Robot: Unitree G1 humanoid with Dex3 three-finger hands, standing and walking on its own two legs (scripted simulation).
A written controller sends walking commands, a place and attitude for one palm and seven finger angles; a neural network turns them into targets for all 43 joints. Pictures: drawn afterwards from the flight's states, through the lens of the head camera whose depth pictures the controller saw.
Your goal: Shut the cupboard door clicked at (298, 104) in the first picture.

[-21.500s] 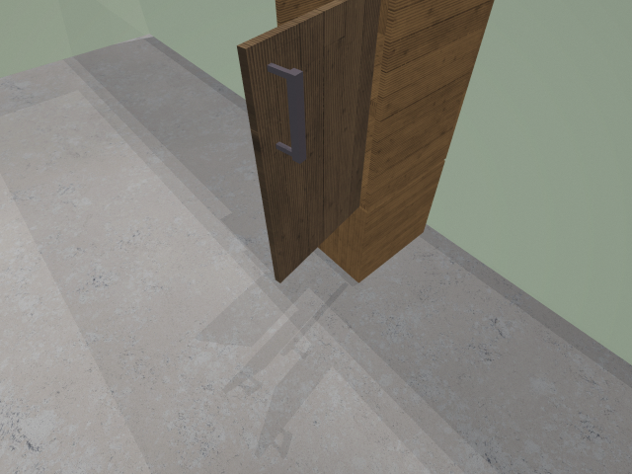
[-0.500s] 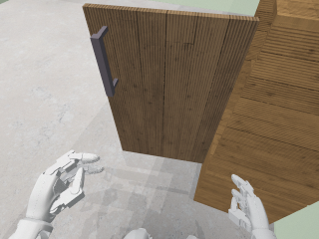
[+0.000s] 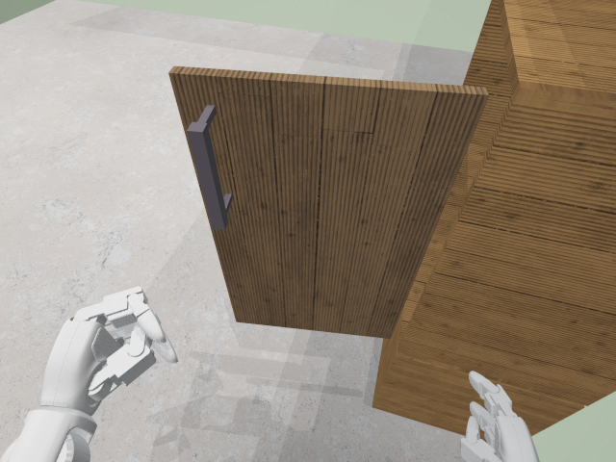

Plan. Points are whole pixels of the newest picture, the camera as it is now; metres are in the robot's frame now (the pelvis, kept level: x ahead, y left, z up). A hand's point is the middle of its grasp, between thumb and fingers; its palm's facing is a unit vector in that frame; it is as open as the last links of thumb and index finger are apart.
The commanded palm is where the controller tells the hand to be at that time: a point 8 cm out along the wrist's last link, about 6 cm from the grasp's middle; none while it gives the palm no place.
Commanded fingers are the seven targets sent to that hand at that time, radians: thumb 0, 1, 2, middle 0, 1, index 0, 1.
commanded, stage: raise the hand and make a fist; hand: left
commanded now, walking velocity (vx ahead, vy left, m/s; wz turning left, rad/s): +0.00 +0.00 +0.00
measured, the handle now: (214, 172) +0.43 +0.16 +0.16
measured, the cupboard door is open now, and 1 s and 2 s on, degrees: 100 100 99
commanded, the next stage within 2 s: bring the fist close to the handle in 0.76 s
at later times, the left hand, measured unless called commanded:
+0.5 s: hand (112, 303) +0.23 +0.21 +0.17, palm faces +0.01 -1.00 -0.07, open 3.1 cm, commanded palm +0.19 +0.25 +0.16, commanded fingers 0.00 0.90 0.90 -1.30 -1.50 -1.30 -1.50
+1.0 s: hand (140, 312) +0.22 +0.18 +0.16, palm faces +0.04 -1.00 -0.09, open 3.1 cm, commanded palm +0.21 +0.23 +0.16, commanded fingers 0.00 0.90 0.90 -1.30 -1.50 -1.30 -1.50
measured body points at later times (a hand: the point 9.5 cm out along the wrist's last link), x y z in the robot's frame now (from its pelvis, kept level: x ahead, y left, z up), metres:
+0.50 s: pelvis -0.01 +0.01 +0.02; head -0.03 +0.01 +0.47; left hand +0.22 +0.27 +0.17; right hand +0.19 -0.20 -0.04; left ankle -0.01 +0.07 -0.71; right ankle +0.00 -0.09 -0.71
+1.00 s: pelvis -0.02 -0.02 +0.02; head -0.04 -0.03 +0.47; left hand +0.21 +0.24 +0.17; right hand +0.17 -0.24 -0.04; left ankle -0.01 +0.07 -0.71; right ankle +0.00 -0.09 -0.71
